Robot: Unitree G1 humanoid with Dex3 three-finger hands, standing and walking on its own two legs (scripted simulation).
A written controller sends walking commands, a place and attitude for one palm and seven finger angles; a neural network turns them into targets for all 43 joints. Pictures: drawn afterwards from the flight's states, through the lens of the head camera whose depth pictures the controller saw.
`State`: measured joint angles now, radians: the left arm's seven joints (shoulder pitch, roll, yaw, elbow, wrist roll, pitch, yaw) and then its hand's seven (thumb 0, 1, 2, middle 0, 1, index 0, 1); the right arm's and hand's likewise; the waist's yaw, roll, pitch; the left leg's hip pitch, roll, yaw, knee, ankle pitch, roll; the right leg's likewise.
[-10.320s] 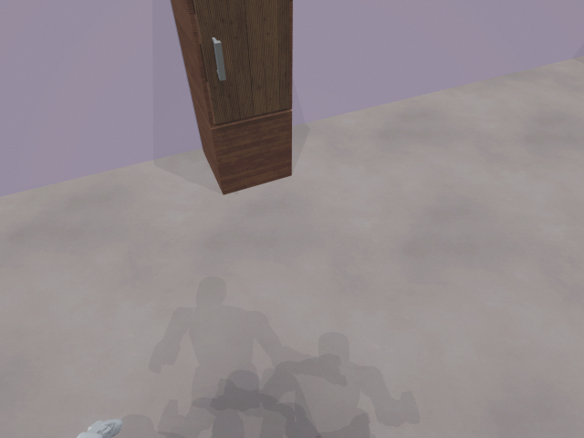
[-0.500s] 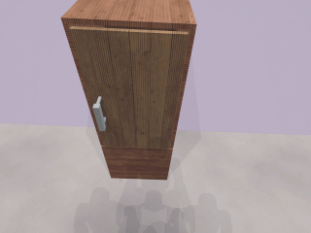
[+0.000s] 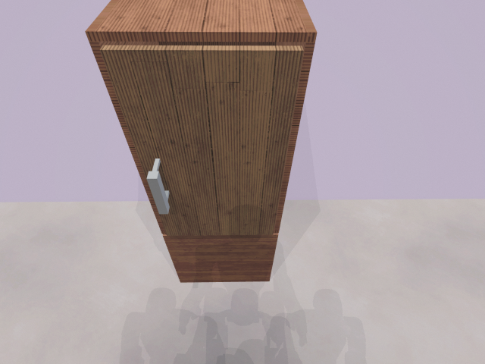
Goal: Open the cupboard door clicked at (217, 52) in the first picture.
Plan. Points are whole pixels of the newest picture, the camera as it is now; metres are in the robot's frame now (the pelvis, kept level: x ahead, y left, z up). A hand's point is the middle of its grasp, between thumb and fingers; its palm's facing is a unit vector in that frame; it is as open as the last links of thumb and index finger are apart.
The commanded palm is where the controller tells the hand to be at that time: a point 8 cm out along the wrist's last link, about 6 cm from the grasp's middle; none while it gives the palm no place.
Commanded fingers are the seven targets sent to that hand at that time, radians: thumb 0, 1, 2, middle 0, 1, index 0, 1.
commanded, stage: look again from close up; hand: left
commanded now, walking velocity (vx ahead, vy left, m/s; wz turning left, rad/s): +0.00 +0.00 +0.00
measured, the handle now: (160, 186) +0.51 +0.22 -0.06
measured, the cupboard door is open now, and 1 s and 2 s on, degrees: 0 0 0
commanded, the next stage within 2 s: raise the hand with hooked fingers in 0.02 s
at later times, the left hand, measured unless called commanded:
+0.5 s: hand (149, 357) +0.15 +0.16 -0.07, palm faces +0.05 -1.00 -0.01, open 8.4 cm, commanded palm +0.12 +0.24 -0.06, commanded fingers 0.00 0.43 0.70 -0.23 -0.60 -0.23 -0.60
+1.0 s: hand (125, 321) +0.20 +0.21 -0.05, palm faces +0.14 -0.99 -0.07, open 11.4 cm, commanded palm +0.17 +0.26 -0.05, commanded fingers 0.00 -0.15 0.45 -0.28 -0.98 -0.28 -0.98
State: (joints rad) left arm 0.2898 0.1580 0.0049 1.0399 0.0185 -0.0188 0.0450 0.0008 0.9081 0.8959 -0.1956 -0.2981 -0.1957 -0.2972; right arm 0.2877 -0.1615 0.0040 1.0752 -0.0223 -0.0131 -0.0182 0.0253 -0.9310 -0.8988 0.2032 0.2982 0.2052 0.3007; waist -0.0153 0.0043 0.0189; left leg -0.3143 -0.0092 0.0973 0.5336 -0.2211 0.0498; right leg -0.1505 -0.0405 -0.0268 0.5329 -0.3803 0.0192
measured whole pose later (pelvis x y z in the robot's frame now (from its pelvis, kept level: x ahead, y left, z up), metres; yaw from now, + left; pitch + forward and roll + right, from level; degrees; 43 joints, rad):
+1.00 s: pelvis -0.04 -0.04 -0.09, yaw +0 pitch +17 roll -1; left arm 0.27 0.27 0.37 0.20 -0.35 -0.41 -0.33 0.00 0.08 0.54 -0.26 -0.83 -0.26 -0.83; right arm 0.30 -0.23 -0.03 0.64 0.02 -0.18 -0.07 0.01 -0.90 -0.90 0.21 0.30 0.21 0.30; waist -0.02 0.04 -0.16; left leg -1.05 0.08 0.02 1.16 -0.40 -0.01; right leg -0.87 0.04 -0.07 1.19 -0.62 -0.04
